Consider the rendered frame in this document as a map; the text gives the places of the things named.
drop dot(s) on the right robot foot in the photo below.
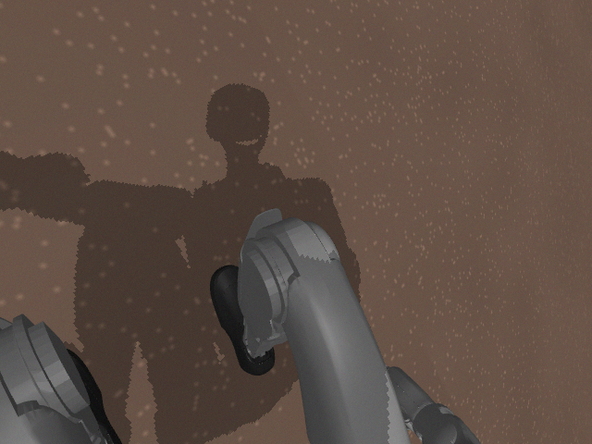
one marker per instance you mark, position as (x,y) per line
(224,294)

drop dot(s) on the right robot arm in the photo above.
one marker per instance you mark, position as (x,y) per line
(437,424)

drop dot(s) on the right robot hand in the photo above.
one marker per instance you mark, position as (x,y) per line
(411,397)

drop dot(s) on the left robot foot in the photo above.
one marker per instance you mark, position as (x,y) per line
(96,400)

